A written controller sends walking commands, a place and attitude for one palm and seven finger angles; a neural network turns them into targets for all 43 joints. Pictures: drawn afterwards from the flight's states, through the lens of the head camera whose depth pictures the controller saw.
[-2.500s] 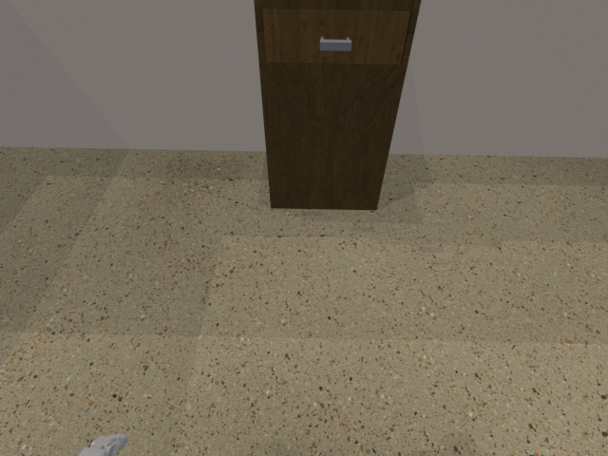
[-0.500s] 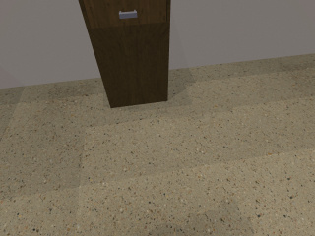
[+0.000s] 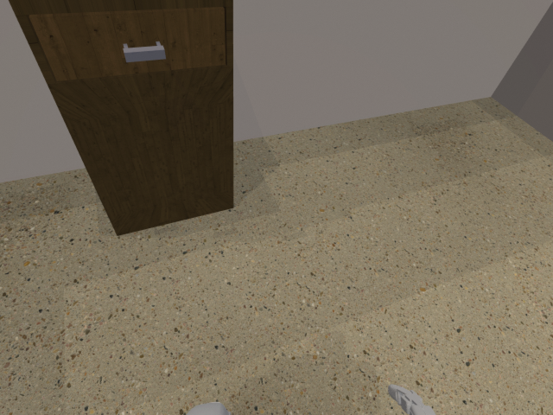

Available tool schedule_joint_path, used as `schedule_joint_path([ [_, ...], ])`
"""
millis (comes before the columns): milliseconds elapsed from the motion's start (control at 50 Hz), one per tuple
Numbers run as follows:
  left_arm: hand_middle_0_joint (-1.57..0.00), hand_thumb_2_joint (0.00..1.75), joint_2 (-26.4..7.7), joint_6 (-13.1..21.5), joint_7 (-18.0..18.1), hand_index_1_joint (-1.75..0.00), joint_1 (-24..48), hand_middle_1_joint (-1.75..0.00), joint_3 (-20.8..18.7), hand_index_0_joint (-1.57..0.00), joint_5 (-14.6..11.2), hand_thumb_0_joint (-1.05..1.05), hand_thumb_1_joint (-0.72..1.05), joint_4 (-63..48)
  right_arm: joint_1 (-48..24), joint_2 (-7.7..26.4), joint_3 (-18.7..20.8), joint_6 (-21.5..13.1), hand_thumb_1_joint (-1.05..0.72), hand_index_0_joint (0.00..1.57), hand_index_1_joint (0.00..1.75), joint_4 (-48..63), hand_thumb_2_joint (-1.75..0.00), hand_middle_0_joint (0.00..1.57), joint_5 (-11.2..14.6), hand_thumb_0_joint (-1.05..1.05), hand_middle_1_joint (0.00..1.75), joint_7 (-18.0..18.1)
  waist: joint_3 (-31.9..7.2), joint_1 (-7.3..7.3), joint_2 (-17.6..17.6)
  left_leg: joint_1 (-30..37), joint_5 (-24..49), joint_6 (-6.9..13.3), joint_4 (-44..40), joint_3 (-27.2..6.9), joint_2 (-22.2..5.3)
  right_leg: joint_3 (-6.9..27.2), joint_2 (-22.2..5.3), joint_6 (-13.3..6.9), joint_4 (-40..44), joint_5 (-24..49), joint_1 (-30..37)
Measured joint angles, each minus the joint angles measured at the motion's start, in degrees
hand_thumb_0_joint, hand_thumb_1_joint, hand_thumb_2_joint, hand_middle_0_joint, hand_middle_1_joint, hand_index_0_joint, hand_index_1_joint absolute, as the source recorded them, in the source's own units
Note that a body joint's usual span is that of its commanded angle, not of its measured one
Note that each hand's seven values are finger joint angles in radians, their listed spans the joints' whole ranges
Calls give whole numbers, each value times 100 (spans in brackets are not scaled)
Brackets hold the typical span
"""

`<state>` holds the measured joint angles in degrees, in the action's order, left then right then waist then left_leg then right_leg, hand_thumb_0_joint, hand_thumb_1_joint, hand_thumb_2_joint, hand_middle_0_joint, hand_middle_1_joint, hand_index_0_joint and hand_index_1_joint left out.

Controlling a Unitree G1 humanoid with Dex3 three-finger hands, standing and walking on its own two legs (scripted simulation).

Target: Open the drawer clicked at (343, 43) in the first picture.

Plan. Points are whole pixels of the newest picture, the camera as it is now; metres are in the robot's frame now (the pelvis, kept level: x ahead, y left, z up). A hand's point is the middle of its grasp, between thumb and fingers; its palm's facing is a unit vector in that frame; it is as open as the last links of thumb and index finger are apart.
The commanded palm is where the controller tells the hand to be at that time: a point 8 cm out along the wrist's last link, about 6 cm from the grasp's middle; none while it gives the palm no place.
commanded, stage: walk to a spot facing it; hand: left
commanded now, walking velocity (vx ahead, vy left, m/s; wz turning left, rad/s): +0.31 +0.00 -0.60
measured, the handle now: (143, 49) +0.91 +0.46 +0.03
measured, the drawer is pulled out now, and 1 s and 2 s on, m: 0.00 0.00 0.00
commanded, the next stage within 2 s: turn to face it in 0.66 s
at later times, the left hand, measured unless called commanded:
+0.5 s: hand (219, 303) +0.33 +0.14 -0.15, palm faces -0.31 -0.94 -0.13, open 7.4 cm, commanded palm none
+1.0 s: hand (229, 261) +0.42 +0.14 -0.15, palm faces -0.33 -0.92 -0.23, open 7.3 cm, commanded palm none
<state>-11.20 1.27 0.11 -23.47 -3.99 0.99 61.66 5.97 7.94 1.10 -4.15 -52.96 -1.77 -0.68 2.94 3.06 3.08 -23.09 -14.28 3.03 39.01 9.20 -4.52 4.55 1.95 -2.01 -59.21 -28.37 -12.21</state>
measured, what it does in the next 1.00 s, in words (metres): walks ahead, turning right: right foot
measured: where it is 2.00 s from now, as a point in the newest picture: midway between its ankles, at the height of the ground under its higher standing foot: outside the picture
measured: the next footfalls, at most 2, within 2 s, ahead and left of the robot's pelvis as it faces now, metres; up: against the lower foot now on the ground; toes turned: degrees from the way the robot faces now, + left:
right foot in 0.58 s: +0.30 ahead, -0.12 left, +0.00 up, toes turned -27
left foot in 1.02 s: +0.38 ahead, +0.08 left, +0.00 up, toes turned -18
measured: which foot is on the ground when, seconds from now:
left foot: down 0.00-0.58, up 0.60-1.00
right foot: up 0.00-0.56, down 0.58-1.00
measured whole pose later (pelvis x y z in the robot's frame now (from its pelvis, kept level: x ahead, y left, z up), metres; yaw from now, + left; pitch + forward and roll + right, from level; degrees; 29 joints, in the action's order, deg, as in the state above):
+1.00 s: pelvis +0.27 -0.01 +0.01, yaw -23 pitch -1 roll -1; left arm -11.0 -0.2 1.1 -12.3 -2.9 1.5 55.3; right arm 9.6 11.0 1.9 1.1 -54.3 -1.1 0.4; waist 0.1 0.3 -1.5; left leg -19.9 -17.6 -3.0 40.0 1.7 -4.8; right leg -5.1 2.8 -3.8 -29.9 -14.1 -14.7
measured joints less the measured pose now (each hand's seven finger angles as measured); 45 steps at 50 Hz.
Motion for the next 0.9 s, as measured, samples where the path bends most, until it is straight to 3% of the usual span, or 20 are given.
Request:
schedule_joint_path([
  [40, -20, 90, -97, -62, -55, -30, 179, -30, -56, -20, 35, 0, 91, -43, 217, -47, -8, -10, -91, 20, 30, -53, -89, 21, 14, 1, 30, 42, -18, -56, 20, 362, -103, 24, -273, 182, -27, -296, -137, 7, -1017, 453, -695],
  [80, -19, 90, -185, -120, -109, -30, 394, -30, -117, -20, 78, 0, 91, -175, 487, -71, 25, -33, -91, 20, 30, -170, -89, 21, 31, 0, 30, 100, -33, -99, 16, 713, -49, 21, -651, 320, -18, -516, -306, 52, -1345, 922, -1249],
  [180, -19, 90, -260, -231, -154, -30, 801, -30, -235, -19, 119, 0, 92, -537, 1077, 142, 183, -66, -94, 20, 30, -466, -89, 21, 76, -1, 30, 230, -130, -167, 22, 1392, -36, 55, -1391, 717, 90, -566, -583, 198, -1316, 1836, -2254],
  [260, -19, 90, -233, -327, -186, -30, 1034, -30, -257, -19, 132, 0, 92, -639, 1508, 182, 169, -38, -93, 20, 30, -675, -89, 20, 88, 0, 30, 244, -167, -247, 19, 1799, -186, 34, -1674, 1004, 158, -564, -701, 296, -1109, 2267, -2641],
  [420, -19, 90, 12, -441, -246, -30, 1468, -30, -104, -19, 102, 0, 92, -660, 2044, -53, 46, 47, -91, 20, 30, -915, -89, 20, 29, 1, 30, 218, 56, -532, -116, 2429, -680, -144, -1770, 1464, 71, -1049, -711, 280, 536, 2106, -2341],
  [500, -19, 90, 158, -391, -236, -30, 1727, -30, -24, -19, 81, 0, 91, -741, 2124, -188, 30, 149, -91, 20, 30, -959, -89, 20, 2, 1, 30, 198, 253, -655, -219, 2566, -1082, -336, -1463, 1698, -108, -1334, -458, 100, 1437, 1693, -1947],
  [560, -19, 90, 203, -224, -233, -30, 1785, -30, 30, -20, 91, 0, 91, -841, 2182, -242, 58, 251, -91, 20, 30, -959, -89, 21, 35, 1, 30, 151, 325, -632, -274, 2402, -1473, -478, -451, 1798, -422, -1525, -202, -86, 2147, 1731, -1390],
  [580, -19, 90, 180, -128, -230, -30, 1761, -30, 45, -20, 93, 0, 91, -874, 2212, -263, 62, 299, -90, 20, 30, -934, -89, 21, 75, 1, 30, 123, 299, -595, -228, 2119, -1397, -506, 332, 1657, -555, -1500, -169, -304, 2315, 1835, -1214],
  [620, -19, 90, 180, -3, -151, -30, 1762, -30, 53, -20, 7, 0, 91, -884, 1934, -206, 81, 426, -90, 20, 30, -874, -89, 21, 137, 1, 30, 130, 401, -515, -266, 1215, -1672, -630, 2366, 719, -566, -1400, -56, -533, 1949, 1410, -1280],
  [640, -19, 90, 177, 0, -101, -30, 1743, -30, 65, -20, -28, 0, 91, -878, 1737, -163, 104, 475, -90, 20, 30, -804, -89, 21, 142, 1, 30, 151, 472, -501, -290, 833, -1633, -655, 3079, 287, -483, -1350, -2, -557, 1924, 1308, -1200],
  [680, -20, 90, 147, -42, -23, -30, 1634, -30, 72, -20, -66, 0, 91, -837, 1324, -71, 141, 529, -90, 20, 30, -607, -89, 21, 122, 1, 30, 175, 502, -478, -309, 211, -1358, -703, 3712, -261, -401, -1219, 90, -480, 2118, 1338, -994],
  [740, -20, 90, 77, -112, 76, -30, 1453, -30, 22, -20, -50, 0, 92, -734, 711, 71, 174, 549, -91, 20, 30, -250, -89, 21, 68, 1, 30, 212, 394, -459, -340, -470, -1014, -760, 3477, -684, -435, -995, 186, -473, 2513, 1524, -784],
  [800, -20, 90, 27, -178, 83, -30, 1329, -30, 4, -20, -2, 0, 92, -672, 237, 218, 193, 538, -91, 20, 30, 61, -89, 20, 37, 1, 30, 221, 242, -415, -415, -848, -745, -800, 2899, -884, -446, -792, 206, -436, 2750, 1636, -707],
  [900, -20, 90, 16, -191, 89, -30, 1187, -30, 21, -20, 53, 0, 92, -660, 5, 359, 166, 524, -91, 20, 30, 155, -89, 20, 24, 0, 30, 179, -35, -325, -509, -725, -466, -719, 1965, -930, -282, -694, 170, -317, 2965, 1647, -511],
])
